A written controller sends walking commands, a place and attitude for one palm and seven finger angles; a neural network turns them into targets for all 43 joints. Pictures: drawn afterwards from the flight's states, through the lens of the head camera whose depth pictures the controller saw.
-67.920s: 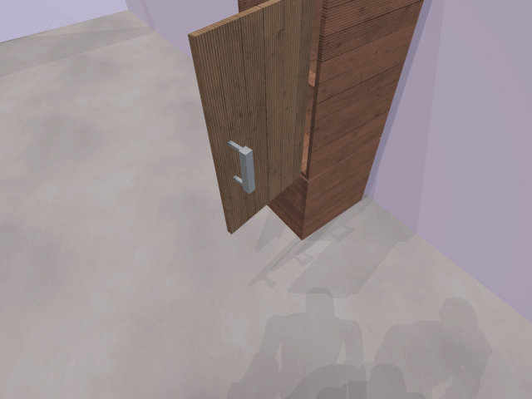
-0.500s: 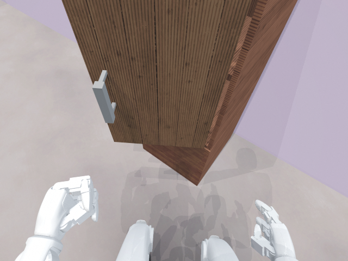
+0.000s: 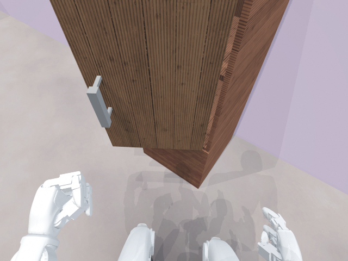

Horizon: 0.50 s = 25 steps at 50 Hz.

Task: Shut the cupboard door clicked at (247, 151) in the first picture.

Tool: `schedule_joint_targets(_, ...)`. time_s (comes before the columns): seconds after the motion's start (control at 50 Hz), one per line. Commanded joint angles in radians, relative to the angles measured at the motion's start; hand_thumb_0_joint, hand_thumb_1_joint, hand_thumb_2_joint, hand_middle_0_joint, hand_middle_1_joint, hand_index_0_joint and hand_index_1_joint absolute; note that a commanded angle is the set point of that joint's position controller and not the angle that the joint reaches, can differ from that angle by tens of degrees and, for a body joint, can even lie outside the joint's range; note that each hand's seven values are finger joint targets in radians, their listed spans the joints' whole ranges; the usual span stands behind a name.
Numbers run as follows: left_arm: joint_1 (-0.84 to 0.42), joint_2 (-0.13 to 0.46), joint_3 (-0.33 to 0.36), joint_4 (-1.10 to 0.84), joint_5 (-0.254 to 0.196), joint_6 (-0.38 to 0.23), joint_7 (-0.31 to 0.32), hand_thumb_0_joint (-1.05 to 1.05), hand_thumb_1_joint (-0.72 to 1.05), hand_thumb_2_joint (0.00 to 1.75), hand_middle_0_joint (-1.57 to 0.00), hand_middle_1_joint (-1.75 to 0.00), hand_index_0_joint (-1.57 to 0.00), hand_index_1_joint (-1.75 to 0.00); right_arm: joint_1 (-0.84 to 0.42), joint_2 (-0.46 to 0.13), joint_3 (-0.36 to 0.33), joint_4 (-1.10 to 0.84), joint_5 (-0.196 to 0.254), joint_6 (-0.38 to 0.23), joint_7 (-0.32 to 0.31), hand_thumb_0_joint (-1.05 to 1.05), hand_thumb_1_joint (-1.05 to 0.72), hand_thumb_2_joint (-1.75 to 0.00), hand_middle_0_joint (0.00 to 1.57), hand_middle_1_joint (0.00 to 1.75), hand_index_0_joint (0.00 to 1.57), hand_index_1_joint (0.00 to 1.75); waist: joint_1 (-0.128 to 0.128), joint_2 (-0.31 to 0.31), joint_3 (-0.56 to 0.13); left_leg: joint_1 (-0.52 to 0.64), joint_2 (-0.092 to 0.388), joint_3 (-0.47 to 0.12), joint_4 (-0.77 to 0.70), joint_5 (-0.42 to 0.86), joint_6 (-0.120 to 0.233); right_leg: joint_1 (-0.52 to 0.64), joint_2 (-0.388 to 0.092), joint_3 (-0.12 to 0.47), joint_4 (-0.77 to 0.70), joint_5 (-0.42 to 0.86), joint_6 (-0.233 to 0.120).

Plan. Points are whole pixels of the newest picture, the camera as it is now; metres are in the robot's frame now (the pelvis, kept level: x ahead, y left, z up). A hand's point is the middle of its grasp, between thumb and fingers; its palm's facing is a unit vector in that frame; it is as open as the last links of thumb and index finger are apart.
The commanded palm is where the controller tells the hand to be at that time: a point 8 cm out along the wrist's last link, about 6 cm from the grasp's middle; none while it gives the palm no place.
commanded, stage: bring the fist close to the handle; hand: left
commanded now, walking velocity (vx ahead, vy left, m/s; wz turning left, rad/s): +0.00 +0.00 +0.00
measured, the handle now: (102, 102) +0.49 +0.23 +0.05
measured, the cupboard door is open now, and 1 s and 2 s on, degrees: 33 33 29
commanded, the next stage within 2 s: push the door shut along its arc in 1.44 s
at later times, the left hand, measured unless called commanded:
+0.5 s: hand (99, 170) +0.29 +0.18 +0.06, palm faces -0.01 -1.00 -0.02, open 3.1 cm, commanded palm +0.28 +0.24 +0.06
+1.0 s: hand (112, 136) +0.38 +0.17 +0.06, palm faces -0.01 -1.00 -0.05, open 3.1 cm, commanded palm +0.36 +0.23 +0.06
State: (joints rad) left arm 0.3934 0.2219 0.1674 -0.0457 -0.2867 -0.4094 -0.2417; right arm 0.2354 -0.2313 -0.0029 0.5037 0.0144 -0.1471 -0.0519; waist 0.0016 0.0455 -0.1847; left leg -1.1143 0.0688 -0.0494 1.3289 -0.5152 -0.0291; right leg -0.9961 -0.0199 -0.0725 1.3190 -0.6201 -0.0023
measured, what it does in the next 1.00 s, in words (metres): stands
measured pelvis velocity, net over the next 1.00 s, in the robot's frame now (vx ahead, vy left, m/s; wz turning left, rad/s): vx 0.00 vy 0.00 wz -0.02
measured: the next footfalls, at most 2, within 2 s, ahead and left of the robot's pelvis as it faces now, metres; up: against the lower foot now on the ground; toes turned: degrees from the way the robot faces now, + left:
none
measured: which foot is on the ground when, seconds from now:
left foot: down 0.00-1.00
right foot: down 0.00-1.00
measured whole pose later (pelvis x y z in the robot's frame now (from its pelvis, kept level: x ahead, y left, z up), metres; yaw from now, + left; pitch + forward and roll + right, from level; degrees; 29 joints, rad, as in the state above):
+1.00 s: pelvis +0.00 +0.00 +0.01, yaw -1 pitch +19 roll -2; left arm -0.25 0.26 0.21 0.51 -0.20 -0.38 -0.18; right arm 0.25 -0.25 0.01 0.59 0.01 -0.08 -0.04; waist -0.05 0.04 -0.16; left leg -1.10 0.07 -0.01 1.25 -0.48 -0.02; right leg -1.00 -0.02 -0.04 1.25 -0.58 0.00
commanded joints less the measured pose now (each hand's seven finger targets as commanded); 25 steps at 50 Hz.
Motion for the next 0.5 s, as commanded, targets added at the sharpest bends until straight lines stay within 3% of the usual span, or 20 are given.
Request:
schedule_joint_targets(0.0, -0.030, 0.143, 0.042, -0.201, -0.008, -0.006, -0.035, 0.00, 0.90, 0.90, -1.30, -1.50, -1.30, -1.50, -0.032, -0.133, -0.056, -0.178, 0.012, -0.053, -0.019, 0.00, -0.90, -0.90, 0.20, 0.30, 0.20, 0.30, -0.010, -0.038, -0.194, 0.199, -0.061, 0.024, -0.183, 0.109, 0.056, 0.113, 0.040, 0.073, -0.282, 0.121, -0.015)
schedule_joint_targets(0.06, -0.143, 0.200, 0.120, -0.280, -0.021, -0.066, 0.006, 0.00, 0.90, 0.90, -1.30, -1.50, -1.30, -1.50, -0.036, -0.125, -0.048, -0.163, -0.004, -0.062, -0.026, 0.00, -0.90, -0.90, 0.20, 0.30, 0.20, 0.30, -0.002, -0.005, -0.216, 0.204, -0.058, 0.018, -0.160, 0.133, 0.054, 0.097, 0.050, 0.063, -0.246, 0.145, -0.021)
schedule_joint_targets(0.14, -0.199, 0.125, 0.071, -0.198, -0.015, -0.127, 0.038, 0.00, 0.90, 0.90, -1.30, -1.50, -1.30, -1.50, -0.037, -0.124, -0.041, -0.139, -0.010, -0.074, -0.017, 0.00, -0.90, -0.90, 0.20, 0.30, 0.20, 0.30, -0.021, 0.017, -0.177, 0.207, -0.058, 0.007, -0.165, 0.069, 0.047, 0.014, 0.055, 0.035, -0.226, 0.091, -0.026)
schedule_joint_targets(0.2, -0.237, 0.096, 0.006, -0.100, 0.003, -0.082, 0.010, 0.00, 0.90, 0.90, -1.30, -1.50, -1.30, -1.50, -0.027, -0.142, -0.038, -0.130, -0.004, -0.071, -0.014, 0.00, -0.90, -0.90, 0.20, 0.30, 0.20, 0.30, -0.040, 0.018, -0.170, 0.194, -0.058, 0.004, -0.179, 0.025, 0.050, 0.004, 0.050, 0.036, -0.238, 0.071, -0.022)
schedule_joint_targets(0.26, -0.228, 0.122, -0.001, -0.073, 0.016, 0.002, -0.026, 0.00, 0.90, 0.90, -1.30, -1.50, -1.30, -1.50, -0.007, -0.157, -0.042, -0.146, 0.008, -0.061, -0.015, 0.00, -0.90, -0.90, 0.20, 0.30, 0.20, 0.30, -0.024, 0.021, -0.224, 0.224, -0.056, 0.006, -0.208, 0.057, 0.054, 0.057, 0.049, 0.037, -0.252, 0.107, -0.022)
schedule_joint_targets(0.32, -0.337, 0.143, 0.008, -0.123, 0.023, 0.051, -0.010, 0.00, 0.90, 0.90, -1.30, -1.50, -1.30, -1.50, -0.011, -0.156, -0.040, -0.151, 0.009, -0.054, -0.017, 0.00, -0.90, -0.90, 0.20, 0.30, 0.20, 0.30, -0.024, 0.035, -0.264, 0.278, -0.056, 0.001, -0.231, 0.084, 0.053, 0.074, 0.045, 0.026, -0.255, 0.149, -0.020)
schedule_joint_targets(0.38, -0.412, 0.189, 0.101, -0.129, 0.013, 0.025, 0.054, 0.00, 0.90, 0.90, -1.30, -1.50, -1.30, -1.50, -0.019, -0.149, -0.039, -0.131, -0.003, -0.052, -0.020, 0.00, -0.90, -0.90, 0.20, 0.30, 0.20, 0.30, -0.013, 0.007, -0.293, 0.285, -0.053, 0.001, -0.220, 0.136, 0.052, 0.093, 0.048, 0.022, -0.245, 0.187, -0.021)
schedule_joint_targets(0.42, -0.425, 0.177, 0.121, -0.080, 0.009, -0.008, 0.088, 0.00, 0.90, 0.90, -1.30, -1.50, -1.30, -1.50, -0.018, -0.141, -0.037, -0.116, -0.006, -0.048, -0.013, 0.00, -0.90, -0.90, 0.20, 0.30, 0.20, 0.30, -0.010, -0.005, -0.266, 0.281, -0.052, 0.002, -0.224, 0.142, 0.045, 0.087, 0.050, 0.016, -0.241, 0.189, -0.022)
schedule_joint_targets(0.44, -0.436, 0.154, 0.101, -0.067, 0.016, -0.025, 0.096, 0.00, 0.90, 0.90, -1.30, -1.50, -1.30, -1.50, -0.022, -0.138, -0.038, -0.110, -0.010, -0.047, -0.008, 0.00, -0.90, -0.90, 0.20, 0.30, 0.20, 0.30, -0.012, 0.019, -0.271, 0.288, -0.054, 0.006, -0.221, 0.148, 0.045, 0.078, 0.048, 0.016, -0.236, 0.197, -0.023)
schedule_joint_targets(0.46, -0.423, 0.171, 0.116, -0.031, 0.023, -0.032, 0.105, 0.00, 0.90, 0.90, -1.30, -1.50, -1.30, -1.50, -0.013, -0.143, -0.039, -0.108, -0.011, -0.043, -0.005, 0.00, -0.90, -0.90, 0.20, 0.30, 0.20, 0.30, -0.010, 0.004, -0.264, 0.275, -0.052, 0.003, -0.225, 0.142, 0.045, 0.081, 0.050, 0.014, -0.235, 0.189, -0.024)
schedule_joint_targets(0.48, -0.433, 0.139, 0.083, 0.014, 0.035, -0.035, 0.103, 0.00, 0.90, 0.90, -1.30, -1.50, -1.30, -1.50, -0.015, -0.141, -0.038, -0.101, -0.011, -0.039, -0.001, 0.00, -0.90, -0.90, 0.20, 0.30, 0.20, 0.30, -0.018, 0.007, -0.246, 0.278, -0.052, 0.006, -0.230, 0.144, 0.044, 0.070, 0.048, 0.011, -0.236, 0.197, -0.023)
